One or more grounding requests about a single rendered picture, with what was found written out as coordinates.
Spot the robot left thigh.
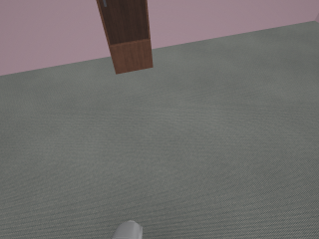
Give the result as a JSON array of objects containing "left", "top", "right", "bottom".
[{"left": 111, "top": 221, "right": 143, "bottom": 239}]

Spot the cupboard door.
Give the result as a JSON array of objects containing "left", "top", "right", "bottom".
[{"left": 99, "top": 0, "right": 149, "bottom": 45}]

